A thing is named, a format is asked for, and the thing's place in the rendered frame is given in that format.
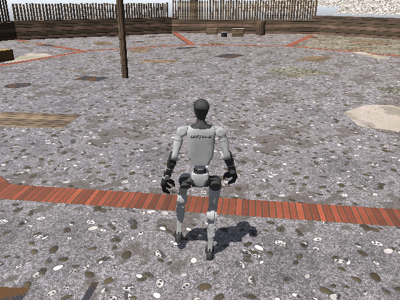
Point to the right robot upper arm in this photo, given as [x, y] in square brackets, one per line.
[223, 141]

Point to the left robot hand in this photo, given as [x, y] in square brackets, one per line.
[164, 185]

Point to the humanoid robot torso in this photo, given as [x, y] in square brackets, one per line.
[200, 151]

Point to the right robot hand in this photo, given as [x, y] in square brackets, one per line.
[228, 175]

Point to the robot left forearm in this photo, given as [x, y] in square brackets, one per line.
[169, 168]

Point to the left robot upper arm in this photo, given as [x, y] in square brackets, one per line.
[178, 140]

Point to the right robot shin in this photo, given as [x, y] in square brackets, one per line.
[211, 231]

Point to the robot right forearm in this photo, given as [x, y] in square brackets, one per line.
[230, 164]

